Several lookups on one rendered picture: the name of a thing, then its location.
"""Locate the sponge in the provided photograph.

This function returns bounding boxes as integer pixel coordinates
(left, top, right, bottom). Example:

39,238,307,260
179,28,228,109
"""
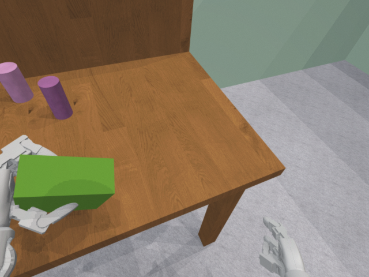
13,155,115,212

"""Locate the table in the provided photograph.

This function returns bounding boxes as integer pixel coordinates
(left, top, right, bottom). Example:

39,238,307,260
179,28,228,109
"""
0,0,285,277

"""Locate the left robot forearm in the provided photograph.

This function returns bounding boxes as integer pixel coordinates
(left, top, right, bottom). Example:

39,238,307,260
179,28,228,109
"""
0,227,17,277

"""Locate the right robot hand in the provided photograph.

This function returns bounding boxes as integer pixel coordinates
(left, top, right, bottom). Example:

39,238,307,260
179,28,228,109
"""
259,216,306,277

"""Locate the left robot hand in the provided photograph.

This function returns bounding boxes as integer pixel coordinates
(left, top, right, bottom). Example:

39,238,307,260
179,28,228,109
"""
0,135,78,234

